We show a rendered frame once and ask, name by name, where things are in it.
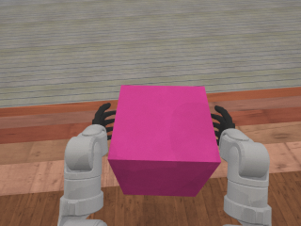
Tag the left robot forearm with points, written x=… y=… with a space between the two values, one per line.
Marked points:
x=83 y=168

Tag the right robot forearm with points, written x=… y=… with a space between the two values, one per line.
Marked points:
x=248 y=178

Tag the robot right hand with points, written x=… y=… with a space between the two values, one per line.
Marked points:
x=225 y=122

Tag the robot left hand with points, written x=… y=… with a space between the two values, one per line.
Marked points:
x=100 y=118

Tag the carton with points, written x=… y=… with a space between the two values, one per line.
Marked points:
x=163 y=141

